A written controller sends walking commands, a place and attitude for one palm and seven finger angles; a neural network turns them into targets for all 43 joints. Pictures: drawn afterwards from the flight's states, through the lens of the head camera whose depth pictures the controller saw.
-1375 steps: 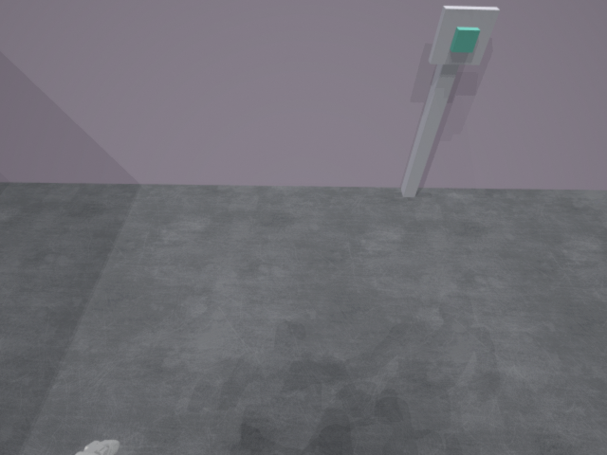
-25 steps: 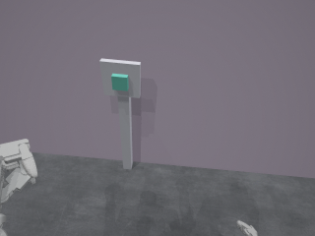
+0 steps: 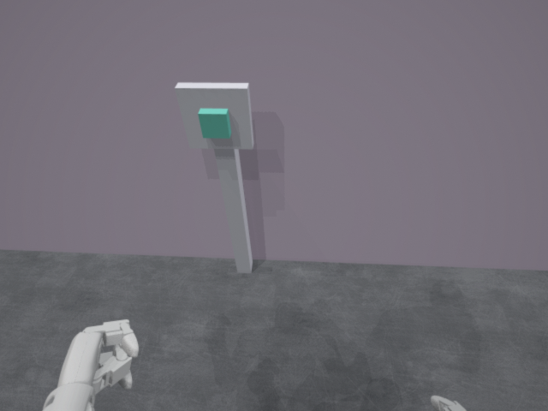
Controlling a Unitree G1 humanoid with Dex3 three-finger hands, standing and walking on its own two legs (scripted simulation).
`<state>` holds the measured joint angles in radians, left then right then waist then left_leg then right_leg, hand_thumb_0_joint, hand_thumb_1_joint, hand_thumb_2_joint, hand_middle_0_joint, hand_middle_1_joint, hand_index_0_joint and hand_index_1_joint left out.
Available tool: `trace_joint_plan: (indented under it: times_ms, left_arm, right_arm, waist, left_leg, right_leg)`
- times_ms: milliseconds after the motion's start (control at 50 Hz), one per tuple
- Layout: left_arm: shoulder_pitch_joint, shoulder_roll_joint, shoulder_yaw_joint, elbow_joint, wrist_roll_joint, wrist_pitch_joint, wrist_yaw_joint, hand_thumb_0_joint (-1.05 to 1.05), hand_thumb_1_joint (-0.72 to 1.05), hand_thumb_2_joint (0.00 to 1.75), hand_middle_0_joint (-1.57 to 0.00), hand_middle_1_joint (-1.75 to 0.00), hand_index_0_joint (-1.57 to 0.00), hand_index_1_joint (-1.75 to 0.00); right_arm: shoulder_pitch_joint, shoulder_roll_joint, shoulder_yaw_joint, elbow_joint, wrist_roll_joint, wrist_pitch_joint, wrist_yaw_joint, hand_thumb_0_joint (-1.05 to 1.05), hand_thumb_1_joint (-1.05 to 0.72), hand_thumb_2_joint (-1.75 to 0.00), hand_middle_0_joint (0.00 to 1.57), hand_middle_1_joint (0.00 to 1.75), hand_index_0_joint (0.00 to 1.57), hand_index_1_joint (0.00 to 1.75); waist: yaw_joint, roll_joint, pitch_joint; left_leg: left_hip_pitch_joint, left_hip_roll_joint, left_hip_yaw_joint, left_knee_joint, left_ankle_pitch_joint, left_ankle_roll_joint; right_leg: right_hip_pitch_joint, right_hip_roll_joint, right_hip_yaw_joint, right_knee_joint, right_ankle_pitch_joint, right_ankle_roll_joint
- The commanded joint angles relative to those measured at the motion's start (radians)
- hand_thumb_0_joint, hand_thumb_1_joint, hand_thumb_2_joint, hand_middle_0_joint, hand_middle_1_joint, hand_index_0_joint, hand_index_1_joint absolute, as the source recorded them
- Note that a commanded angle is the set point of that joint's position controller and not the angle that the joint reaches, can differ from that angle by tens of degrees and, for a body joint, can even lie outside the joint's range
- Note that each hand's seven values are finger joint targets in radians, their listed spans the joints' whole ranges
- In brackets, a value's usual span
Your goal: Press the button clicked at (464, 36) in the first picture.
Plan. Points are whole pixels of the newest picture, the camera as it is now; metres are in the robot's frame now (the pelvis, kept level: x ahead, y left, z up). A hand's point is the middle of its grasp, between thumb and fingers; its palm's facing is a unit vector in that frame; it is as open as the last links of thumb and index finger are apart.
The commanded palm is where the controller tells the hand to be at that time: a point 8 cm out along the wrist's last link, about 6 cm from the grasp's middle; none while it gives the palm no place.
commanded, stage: let the arm hang, fingers relaxed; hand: left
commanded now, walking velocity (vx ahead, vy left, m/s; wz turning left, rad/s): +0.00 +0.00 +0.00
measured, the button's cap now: (215, 122) +0.78 +0.20 +0.02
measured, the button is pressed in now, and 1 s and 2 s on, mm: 0 0 0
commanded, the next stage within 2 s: stand and wait in 0.96 s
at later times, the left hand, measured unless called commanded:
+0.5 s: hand out of the picture -0.06 +0.21 -0.15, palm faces +0.00 -0.97 -0.24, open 6.1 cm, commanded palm none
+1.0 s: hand out of the picture +0.04 +0.18 -0.15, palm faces -0.02 -0.98 -0.20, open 7.4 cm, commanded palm none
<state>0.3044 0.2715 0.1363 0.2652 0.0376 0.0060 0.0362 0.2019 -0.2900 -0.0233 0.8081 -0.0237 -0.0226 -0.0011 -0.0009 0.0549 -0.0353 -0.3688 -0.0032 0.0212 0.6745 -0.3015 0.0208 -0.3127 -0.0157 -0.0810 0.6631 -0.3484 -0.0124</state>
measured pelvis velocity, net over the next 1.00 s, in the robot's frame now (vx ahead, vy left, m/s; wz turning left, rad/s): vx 0.00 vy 0.00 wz -0.02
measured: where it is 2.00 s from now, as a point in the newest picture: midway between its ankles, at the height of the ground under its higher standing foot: outside the picture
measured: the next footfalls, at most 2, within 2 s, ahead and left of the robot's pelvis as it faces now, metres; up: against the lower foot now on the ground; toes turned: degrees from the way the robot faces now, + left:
none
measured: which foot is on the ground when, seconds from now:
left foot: down 0.00-1.00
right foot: down 0.00-1.00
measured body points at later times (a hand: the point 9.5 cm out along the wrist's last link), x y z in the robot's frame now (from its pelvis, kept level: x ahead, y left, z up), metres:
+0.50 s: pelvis -0.01 +0.01 +0.02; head +0.00 +0.01 +0.47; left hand -0.06 +0.26 -0.13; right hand -0.01 -0.23 -0.14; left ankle +0.03 +0.10 -0.72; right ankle +0.00 -0.11 -0.72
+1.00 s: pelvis +0.00 +0.00 +0.02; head +0.00 +0.00 +0.47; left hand +0.04 +0.23 -0.13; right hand +0.00 -0.22 -0.14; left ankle +0.03 +0.10 -0.72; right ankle +0.00 -0.11 -0.72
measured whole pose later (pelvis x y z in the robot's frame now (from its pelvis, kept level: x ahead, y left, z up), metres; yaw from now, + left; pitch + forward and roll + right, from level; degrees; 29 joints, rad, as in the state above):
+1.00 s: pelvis +0.00 +0.00 +0.02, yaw -1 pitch -2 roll +0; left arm 0.20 0.17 0.00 1.14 0.02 -0.01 0.02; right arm 0.24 -0.16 -0.01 1.14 -0.02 0.00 -0.02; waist -0.01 0.01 0.04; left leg -0.18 -0.01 0.05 0.38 -0.16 0.03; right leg -0.14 -0.01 -0.05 0.39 -0.20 -0.01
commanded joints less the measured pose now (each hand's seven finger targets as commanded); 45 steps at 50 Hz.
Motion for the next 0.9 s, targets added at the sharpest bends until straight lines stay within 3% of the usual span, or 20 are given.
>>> trace_joint_plan:
  times_ms: [0,60,100,120,140,160,200,360,440,680,880]
  left_arm:
    - [-0.007,0.098,-0.062,0.237,-0.01,-0.008,-0.024,0.0,0.9,0.9,-1.01,-1.18,-1.01,-1.18]
    - [-0.043,0.085,-0.089,0.442,-0.02,-0.004,-0.019,0.0,0.9,0.9,-0.9,-1.06,-0.9,-1.06]
    - [-0.016,0.067,-0.094,0.547,-0.023,-0.006,-0.015,0.0,0.9,0.9,-0.82,-0.98,-0.82,-0.98]
    - [-0.004,0.056,-0.091,0.584,-0.024,-0.006,-0.014,0.0,0.9,0.9,-0.79,-0.94,-0.79,-0.94]
    - [-0.002,0.061,-0.094,0.618,-0.023,-0.006,-0.016,0.0,0.9,0.9,-0.75,-0.9,-0.75,-0.9]
    - [-0.002,0.065,-0.096,0.648,-0.023,-0.009,-0.018,0.0,0.9,0.9,-0.71,-0.86,-0.71,-0.86]
    - [-0.009,0.07,-0.1,0.695,-0.022,-0.013,-0.019,0.0,0.9,0.9,-0.64,-0.78,-0.64,-0.78]
    - [0.011,0.067,-0.109,0.825,-0.022,-0.016,-0.015,0.0,0.9,0.9,-0.35,-0.46,-0.35,-0.46]
    - [0.02,0.064,-0.108,0.85,-0.022,-0.015,-0.011,0.0,0.9,0.9,-0.2,-0.3,-0.2,-0.3]
    - [0.003,0.045,-0.107,0.861,-0.022,-0.016,-0.005,0.0,0.9,0.9,-0.2,-0.3,-0.2,-0.3]
    - [-0.03,0.044,-0.104,0.848,-0.025,-0.027,-0.003,0.0,0.9,0.9,-0.2,-0.3,-0.2,-0.3]
  right_arm:
    - [-0.012,-0.081,-0.014,-0.06,-0.006,-0.005,-0.008,0.0,-0.9,-0.9,0.2,0.3,0.2,0.3]
    - [-0.031,-0.055,0.008,0.024,-0.005,0.007,-0.008,0.0,-0.9,-0.9,0.2,0.3,0.2,0.3]
    - [-0.026,-0.043,0.013,0.069,-0.003,0.011,-0.012,0.0,-0.9,-0.9,0.2,0.3,0.2,0.3]
    - [-0.02,-0.032,0.011,0.086,-0.005,0.016,-0.014,0.0,-0.9,-0.9,0.2,0.3,0.2,0.3]
    - [-0.012,-0.029,0.01,0.104,-0.003,0.017,-0.015,0.0,-0.9,-0.9,0.2,0.3,0.2,0.3]
    - [-0.003,-0.027,0.009,0.119,-0.002,0.018,-0.017,0.0,-0.9,-0.9,0.2,0.3,0.2,0.3]
    - [0.024,-0.032,0.002,0.149,0.003,0.02,-0.019,0.0,-0.9,-0.9,0.2,0.3,0.2,0.3]
    - [0.073,-0.04,-0.01,0.248,0.008,0.023,-0.026,0.0,-0.9,-0.9,0.2,0.3,0.2,0.3]
    - [0.085,-0.035,-0.011,0.272,0.008,0.023,-0.027,0.0,-0.9,-0.9,0.2,0.3,0.2,0.3]
    - [0.092,-0.008,-0.006,0.294,0.006,0.02,-0.027,0.0,-0.9,-0.9,0.2,0.3,0.2,0.3]
    - [0.082,0.001,-0.004,0.299,0.007,0.009,-0.028,0.0,-0.9,-0.9,0.2,0.3,0.2,0.3]
  waist:
    - [-0.004,-0.172,-0.047]
    - [0.005,0.029,0.026]
    - [0.012,0.08,0.02]
    - [0.015,0.136,0.024]
    - [0.013,0.146,0.024]
    - [0.012,0.127,0.025]
    - [0.006,0.03,0.04]
    - [-0.004,-0.055,0.097]
    - [-0.003,-0.06,0.112]
    - [0.003,-0.046,0.134]
    - [0.001,-0.051,0.091]
  left_leg:
    - [0.091,0.079,-0.081,-0.129,0.337,0.008]
    - [0.078,0.105,-0.128,-0.273,0.263,0.018]
    - [0.075,0.115,-0.138,-0.321,0.171,0.02]
    - [0.071,0.109,-0.131,-0.339,0.1,0.018]
    - [0.072,0.106,-0.129,-0.354,0.055,0.016]
    - [0.077,0.104,-0.126,-0.36,0.033,0.015]
    - [0.096,0.11,-0.128,-0.369,0.02,0.016]
    - [0.137,0.111,-0.126,-0.399,-0.026,0.024]
    - [0.133,0.109,-0.121,-0.402,-0.029,0.026]
    - [0.117,0.107,-0.111,-0.402,0.015,0.021]
    - [0.171,0.107,-0.092,-0.371,0.185,0.013]
  right_leg:
    - [0.098,-0.131,0.135,-0.163,0.427,-0.05]
    - [0.112,-0.076,0.129,-0.218,0.185,-0.024]
    - [0.153,-0.067,0.124,-0.264,0.125,-0.023]
    - [0.162,-0.067,0.122,-0.281,0.111,-0.028]
    - [0.169,-0.067,0.121,-0.294,0.11,-0.031]
    - [0.171,-0.07,0.124,-0.309,0.114,-0.034]
    - [0.153,-0.076,0.12,-0.334,0.104,-0.035]
    - [0.092,-0.083,0.119,-0.367,0.042,-0.039]
    - [0.08,-0.085,0.12,-0.367,0.026,-0.04]
    - [0.092,-0.086,0.117,-0.359,0.061,-0.035]
    - [0.132,-0.095,0.119,-0.36,0.17,-0.033]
